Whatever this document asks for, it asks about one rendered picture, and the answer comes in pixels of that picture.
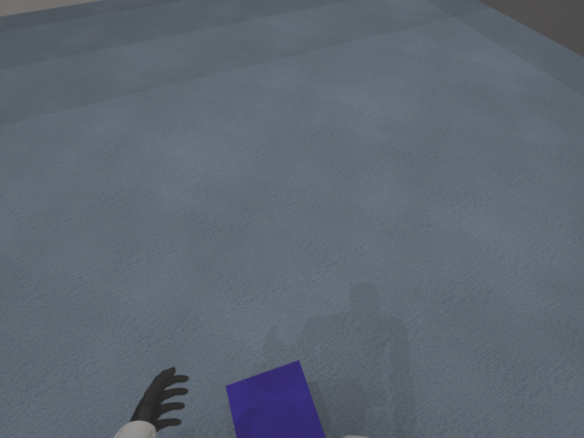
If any carton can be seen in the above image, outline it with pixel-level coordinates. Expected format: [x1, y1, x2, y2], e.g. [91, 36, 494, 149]
[225, 360, 326, 438]

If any left robot hand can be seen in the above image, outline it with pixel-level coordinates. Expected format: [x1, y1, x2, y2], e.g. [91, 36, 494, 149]
[130, 367, 189, 432]

